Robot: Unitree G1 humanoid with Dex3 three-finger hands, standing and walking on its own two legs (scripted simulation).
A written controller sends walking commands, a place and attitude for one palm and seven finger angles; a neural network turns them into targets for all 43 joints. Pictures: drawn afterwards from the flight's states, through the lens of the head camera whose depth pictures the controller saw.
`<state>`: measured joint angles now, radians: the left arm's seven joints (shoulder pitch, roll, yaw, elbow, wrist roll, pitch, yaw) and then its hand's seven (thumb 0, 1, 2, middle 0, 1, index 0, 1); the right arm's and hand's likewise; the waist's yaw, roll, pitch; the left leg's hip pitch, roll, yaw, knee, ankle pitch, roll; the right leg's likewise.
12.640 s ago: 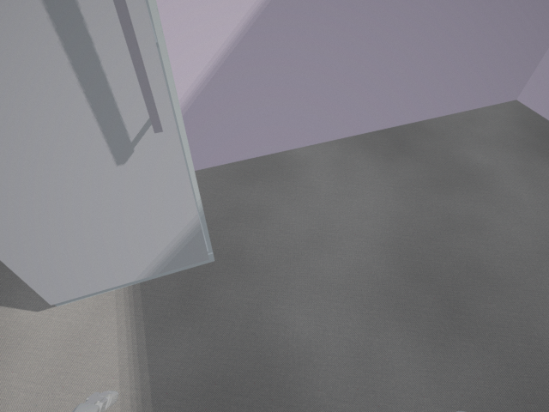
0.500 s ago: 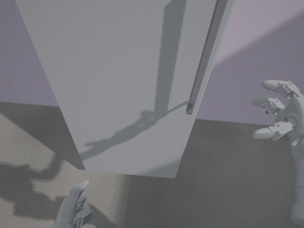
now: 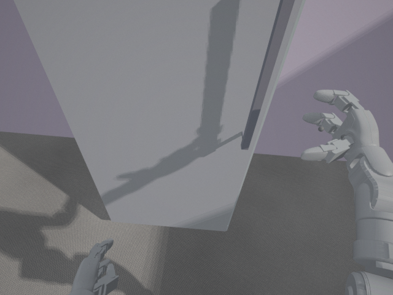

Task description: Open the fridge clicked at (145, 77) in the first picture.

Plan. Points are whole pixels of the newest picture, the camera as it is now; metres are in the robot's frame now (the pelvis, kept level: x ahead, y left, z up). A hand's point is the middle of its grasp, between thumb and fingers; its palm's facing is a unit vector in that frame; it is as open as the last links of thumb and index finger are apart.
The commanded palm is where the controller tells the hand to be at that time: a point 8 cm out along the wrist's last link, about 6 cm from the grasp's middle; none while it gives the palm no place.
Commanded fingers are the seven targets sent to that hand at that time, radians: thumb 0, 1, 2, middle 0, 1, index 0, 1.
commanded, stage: move the hooked fingers beside the handle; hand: right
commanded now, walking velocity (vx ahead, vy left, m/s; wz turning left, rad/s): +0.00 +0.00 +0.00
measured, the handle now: (264, 70) +0.53 -0.12 +0.22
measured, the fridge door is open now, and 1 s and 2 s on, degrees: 0 0 0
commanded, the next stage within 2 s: feel for the door with the fingertips in 1.50 s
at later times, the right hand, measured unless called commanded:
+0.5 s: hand (296, 110) +0.43 -0.18 +0.19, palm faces +0.04 +1.00 +0.00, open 14.0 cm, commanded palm +0.41 -0.23 +0.18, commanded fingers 0.00 0.50 -0.30 0.30 1.20 0.30 1.20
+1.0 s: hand (289, 105) +0.47 -0.18 +0.18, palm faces +0.06 +1.00 -0.01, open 14.0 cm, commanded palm +0.44 -0.23 +0.18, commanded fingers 0.00 0.50 -0.30 0.30 1.20 0.30 1.20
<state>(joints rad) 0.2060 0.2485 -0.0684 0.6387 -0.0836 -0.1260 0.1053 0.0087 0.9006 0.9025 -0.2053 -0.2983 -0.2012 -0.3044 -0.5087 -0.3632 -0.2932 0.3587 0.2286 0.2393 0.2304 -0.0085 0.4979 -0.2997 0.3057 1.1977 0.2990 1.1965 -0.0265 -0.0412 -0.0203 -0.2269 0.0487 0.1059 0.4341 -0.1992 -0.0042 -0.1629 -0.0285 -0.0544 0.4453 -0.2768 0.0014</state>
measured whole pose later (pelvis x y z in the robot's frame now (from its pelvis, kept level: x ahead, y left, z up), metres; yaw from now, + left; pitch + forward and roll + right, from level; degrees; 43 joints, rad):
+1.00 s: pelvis +0.00 +0.00 +0.00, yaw +3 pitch +5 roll +0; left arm 0.39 0.28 -0.01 0.70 -0.06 -0.08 0.07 0.01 0.90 0.90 -0.21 -0.30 -0.20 -0.30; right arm -0.85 -0.42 -0.35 0.94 0.13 -0.05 0.16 -0.01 0.49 -0.30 0.30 1.20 0.30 1.20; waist 0.06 -0.03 -0.02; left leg -0.35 0.03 0.06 0.46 -0.18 0.00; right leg -0.27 -0.05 -0.09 0.47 -0.28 0.00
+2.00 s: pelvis +0.00 +0.00 +0.00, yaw +2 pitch +5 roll +0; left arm 0.32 0.26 -0.02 0.68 -0.05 -0.08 0.05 0.01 0.90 0.90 -0.21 -0.30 -0.20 -0.30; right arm -0.85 -0.29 -0.26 0.84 0.13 0.02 0.08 -0.01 0.50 -0.30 0.30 1.20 0.30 1.20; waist 0.04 -0.03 -0.04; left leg -0.35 0.04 0.08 0.47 -0.20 -0.01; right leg -0.28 -0.04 -0.08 0.50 -0.30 0.00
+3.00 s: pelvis -0.01 +0.00 -0.01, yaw +2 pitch +7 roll +0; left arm 0.39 0.27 -0.02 0.71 -0.03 -0.10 0.04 0.00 0.90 0.90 -0.21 -0.30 -0.20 -0.30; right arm -1.02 -0.37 -0.31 1.11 0.10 -0.12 0.08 -0.01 0.50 -0.30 0.31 1.21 0.31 1.21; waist 0.09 -0.03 -0.05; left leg -0.44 0.04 0.07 0.52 -0.20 0.00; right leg -0.38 -0.04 -0.08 0.55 -0.30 0.00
